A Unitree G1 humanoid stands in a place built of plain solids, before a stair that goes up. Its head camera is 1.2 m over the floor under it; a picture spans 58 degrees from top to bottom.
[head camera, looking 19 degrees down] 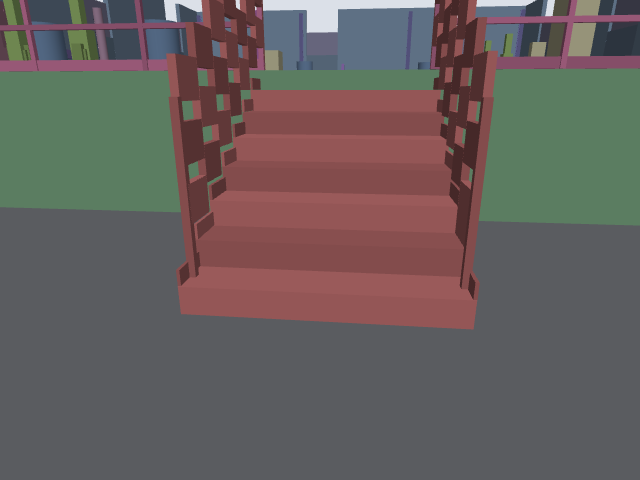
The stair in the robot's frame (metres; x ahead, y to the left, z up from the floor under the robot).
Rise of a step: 0.17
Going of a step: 0.30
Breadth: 1.62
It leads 6 degrees to the right of straight ahead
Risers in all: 8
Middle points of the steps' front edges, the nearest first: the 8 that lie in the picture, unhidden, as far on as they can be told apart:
2.10 -0.01 0.17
2.40 -0.04 0.35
2.70 -0.08 0.52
3.00 -0.11 0.69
3.30 -0.14 0.86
3.60 -0.17 1.04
3.89 -0.20 1.21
4.19 -0.23 1.38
